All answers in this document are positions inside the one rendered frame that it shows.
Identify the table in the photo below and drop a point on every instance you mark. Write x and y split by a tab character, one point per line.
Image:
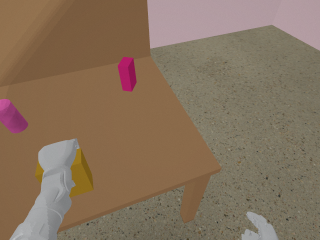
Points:
59	68

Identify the sponge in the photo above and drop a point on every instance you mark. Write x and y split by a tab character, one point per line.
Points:
80	174

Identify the right robot hand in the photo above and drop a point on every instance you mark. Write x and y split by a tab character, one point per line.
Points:
265	230

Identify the robot left forearm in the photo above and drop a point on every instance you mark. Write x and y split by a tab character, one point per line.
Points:
47	213

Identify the left robot hand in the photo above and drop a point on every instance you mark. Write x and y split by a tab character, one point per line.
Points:
59	153

